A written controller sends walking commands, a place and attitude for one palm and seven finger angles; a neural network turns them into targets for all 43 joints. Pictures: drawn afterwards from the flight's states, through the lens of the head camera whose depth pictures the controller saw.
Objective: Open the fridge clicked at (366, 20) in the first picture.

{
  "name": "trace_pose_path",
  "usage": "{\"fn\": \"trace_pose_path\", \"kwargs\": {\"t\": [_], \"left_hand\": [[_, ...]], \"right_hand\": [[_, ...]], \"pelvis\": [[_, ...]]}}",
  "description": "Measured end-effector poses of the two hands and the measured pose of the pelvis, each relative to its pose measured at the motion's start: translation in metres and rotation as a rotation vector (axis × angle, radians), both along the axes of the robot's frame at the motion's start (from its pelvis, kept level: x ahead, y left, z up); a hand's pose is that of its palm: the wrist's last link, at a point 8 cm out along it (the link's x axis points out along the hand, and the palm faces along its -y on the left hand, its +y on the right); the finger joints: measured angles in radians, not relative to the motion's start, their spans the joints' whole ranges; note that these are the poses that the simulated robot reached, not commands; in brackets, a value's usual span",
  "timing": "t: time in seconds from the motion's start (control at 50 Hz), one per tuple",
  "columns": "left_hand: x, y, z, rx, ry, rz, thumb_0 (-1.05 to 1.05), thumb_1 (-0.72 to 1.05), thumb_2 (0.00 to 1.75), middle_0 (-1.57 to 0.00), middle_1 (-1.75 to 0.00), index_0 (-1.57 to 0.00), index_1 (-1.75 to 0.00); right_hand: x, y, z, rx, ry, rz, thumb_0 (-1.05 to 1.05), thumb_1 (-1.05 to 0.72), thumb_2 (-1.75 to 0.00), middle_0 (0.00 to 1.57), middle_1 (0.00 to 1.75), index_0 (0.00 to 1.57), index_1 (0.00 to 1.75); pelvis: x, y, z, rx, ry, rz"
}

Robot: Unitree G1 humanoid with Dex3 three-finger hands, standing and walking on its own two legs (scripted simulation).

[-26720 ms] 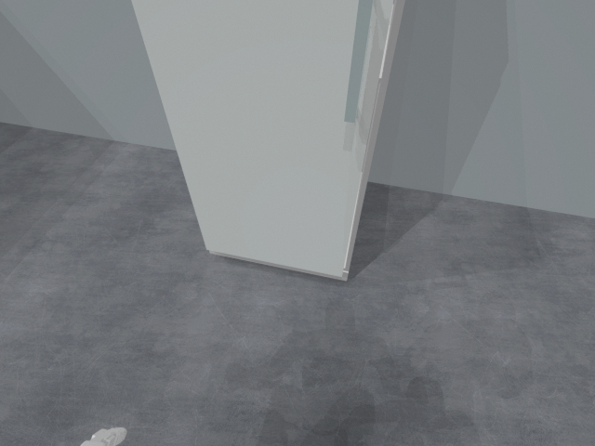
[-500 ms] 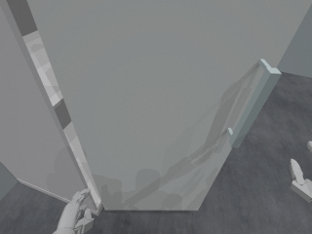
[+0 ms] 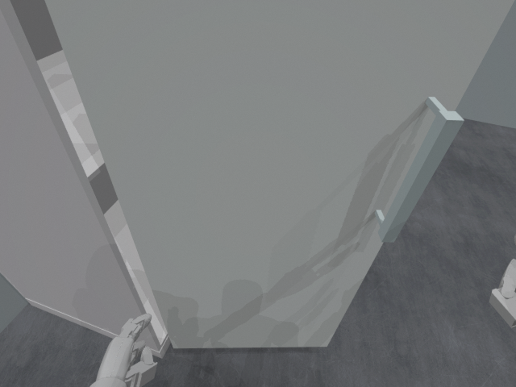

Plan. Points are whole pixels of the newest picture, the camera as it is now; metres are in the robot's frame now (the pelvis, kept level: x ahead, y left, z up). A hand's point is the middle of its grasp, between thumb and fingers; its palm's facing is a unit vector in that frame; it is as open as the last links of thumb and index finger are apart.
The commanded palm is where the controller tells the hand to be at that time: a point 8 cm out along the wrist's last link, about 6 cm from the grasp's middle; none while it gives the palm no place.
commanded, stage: step back with the hand held close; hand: right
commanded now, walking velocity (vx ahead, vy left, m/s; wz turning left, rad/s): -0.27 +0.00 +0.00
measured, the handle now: (407, 177) +0.40 -0.25 +0.15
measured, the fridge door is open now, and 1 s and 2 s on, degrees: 70 70 70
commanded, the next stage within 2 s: stop stepping back and stand still in 1.16 s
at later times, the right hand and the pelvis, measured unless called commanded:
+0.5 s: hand out of the picture +0.15 -0.30 +0.15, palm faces +0.39 +0.80 -0.45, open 7.4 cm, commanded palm +0.08 -0.33 +0.17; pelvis -0.06 -0.03 -0.01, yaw +0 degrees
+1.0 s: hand out of the picture +0.05 -0.35 +0.17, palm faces +0.53 +0.77 -0.36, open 7.4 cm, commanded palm -0.03 -0.37 +0.17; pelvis -0.14 -0.05 -0.01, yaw -5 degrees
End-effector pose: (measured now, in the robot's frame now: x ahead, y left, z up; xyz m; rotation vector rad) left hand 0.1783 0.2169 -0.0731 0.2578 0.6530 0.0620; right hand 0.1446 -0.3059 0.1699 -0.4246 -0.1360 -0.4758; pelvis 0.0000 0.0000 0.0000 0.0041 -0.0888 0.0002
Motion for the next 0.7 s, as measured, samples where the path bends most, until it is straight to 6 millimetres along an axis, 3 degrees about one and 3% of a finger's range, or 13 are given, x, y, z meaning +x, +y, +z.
{"fn": "trace_pose_path", "kwargs": {"t": [0.18,0.32,0.54,0.7], "left_hand": [[-0.011,0.009,0.001,0.022,0.051,0.057,0.01,0.90,0.90,-0.21,-0.30,-0.21,-0.30],[-0.034,0.010,0.006,0.045,0.067,0.124,0.01,0.91,0.90,-0.21,-0.30,-0.20,-0.30],[-0.079,-0.013,0.004,0.061,0.060,0.103,0.01,0.90,0.90,-0.21,-0.30,-0.20,-0.30],[-0.100,-0.027,-0.008,0.061,0.073,0.026,0.01,0.90,0.90,-0.21,-0.30,-0.21,-0.30]], "right_hand": [[0.006,0.001,0.003,-0.065,-0.004,0.066,0.01,-0.89,-0.90,0.21,0.30,0.20,0.30],[-0.005,-0.008,-0.001,-0.097,0.039,0.128,0.01,-0.89,-0.90,0.21,0.30,0.21,0.30],[-0.050,-0.034,-0.001,-0.133,-0.039,0.096,0.01,-0.89,-0.90,0.21,0.30,0.21,0.30],[-0.099,-0.043,-0.002,-0.155,-0.085,0.030,0.01,-0.89,-0.90,0.21,0.30,0.21,0.30]], "pelvis": [[-0.010,-0.006,-0.001,0.018,0.066,-0.002],[-0.026,-0.019,-0.003,0.019,0.088,0.014],[-0.066,-0.035,-0.010,0.039,0.082,-0.007],[-0.091,-0.035,-0.016,0.057,0.081,-0.076]]}}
